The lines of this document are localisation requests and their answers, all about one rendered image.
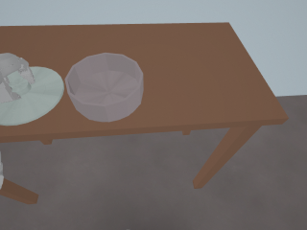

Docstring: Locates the lid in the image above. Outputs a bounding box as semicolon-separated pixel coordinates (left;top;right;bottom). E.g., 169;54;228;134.
0;66;64;126

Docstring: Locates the knob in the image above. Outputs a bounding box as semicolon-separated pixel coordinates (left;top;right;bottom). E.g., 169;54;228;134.
9;79;32;96

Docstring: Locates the table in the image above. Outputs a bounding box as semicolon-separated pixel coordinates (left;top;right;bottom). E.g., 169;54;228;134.
0;22;289;205

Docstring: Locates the robot left hand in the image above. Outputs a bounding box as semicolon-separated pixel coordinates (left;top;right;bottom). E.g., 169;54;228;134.
0;53;35;104

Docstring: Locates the pot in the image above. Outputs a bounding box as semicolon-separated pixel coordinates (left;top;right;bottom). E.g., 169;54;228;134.
64;53;144;123

